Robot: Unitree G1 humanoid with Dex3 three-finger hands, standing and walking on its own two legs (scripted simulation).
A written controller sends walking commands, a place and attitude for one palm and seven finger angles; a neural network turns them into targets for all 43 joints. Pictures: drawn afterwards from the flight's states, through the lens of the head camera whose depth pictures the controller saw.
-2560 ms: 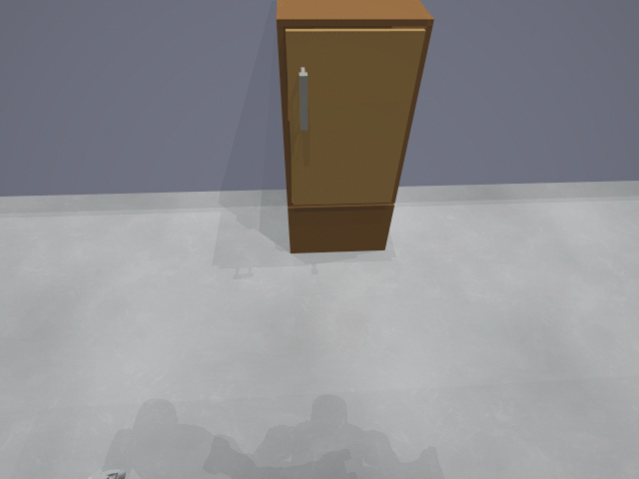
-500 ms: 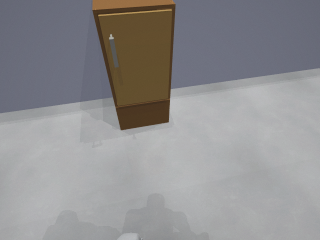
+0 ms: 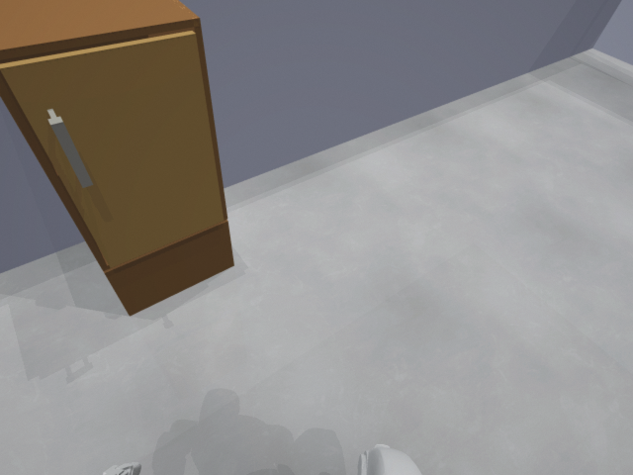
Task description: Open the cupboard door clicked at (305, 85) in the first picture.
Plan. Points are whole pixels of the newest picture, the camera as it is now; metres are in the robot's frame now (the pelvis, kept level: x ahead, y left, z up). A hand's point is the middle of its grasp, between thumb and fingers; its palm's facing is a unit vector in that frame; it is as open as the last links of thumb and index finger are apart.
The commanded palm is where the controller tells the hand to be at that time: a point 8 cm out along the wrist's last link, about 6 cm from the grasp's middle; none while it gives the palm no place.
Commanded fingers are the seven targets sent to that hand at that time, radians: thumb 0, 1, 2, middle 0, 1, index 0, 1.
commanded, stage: walk to a spot facing it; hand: left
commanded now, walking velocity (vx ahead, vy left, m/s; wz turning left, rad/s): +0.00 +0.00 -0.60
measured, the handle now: (69, 149) +0.70 +0.56 -0.05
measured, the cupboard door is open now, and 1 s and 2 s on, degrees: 0 0 0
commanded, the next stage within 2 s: turn to face it in 1.72 s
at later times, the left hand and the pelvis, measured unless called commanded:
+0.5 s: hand (221, 423) +0.22 +0.15 -0.18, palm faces -0.28 -0.94 -0.19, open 7.4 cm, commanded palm none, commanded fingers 0.00 0.90 0.90 -0.20 -0.30 -0.20 -0.30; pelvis +0.07 +0.00 -0.01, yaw -17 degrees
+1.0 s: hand (233, 387) +0.28 +0.14 -0.17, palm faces -0.56 -0.79 -0.24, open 7.4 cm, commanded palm none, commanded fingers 0.00 0.90 0.90 -0.20 -0.30 -0.20 -0.30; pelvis +0.08 +0.02 -0.01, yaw -37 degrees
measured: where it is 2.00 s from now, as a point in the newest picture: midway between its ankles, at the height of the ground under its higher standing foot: outside the picture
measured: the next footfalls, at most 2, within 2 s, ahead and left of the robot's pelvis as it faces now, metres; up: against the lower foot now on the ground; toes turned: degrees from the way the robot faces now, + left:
right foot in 0.22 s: +0.12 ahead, -0.14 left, +0.00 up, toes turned -14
left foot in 0.56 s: +0.18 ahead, +0.12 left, +0.00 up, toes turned -14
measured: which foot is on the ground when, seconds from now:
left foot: down 0.00-0.22, up 0.24-0.54, down 0.56-1.00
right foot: up 0.00-0.20, down 0.22-0.56, up 0.58-1.00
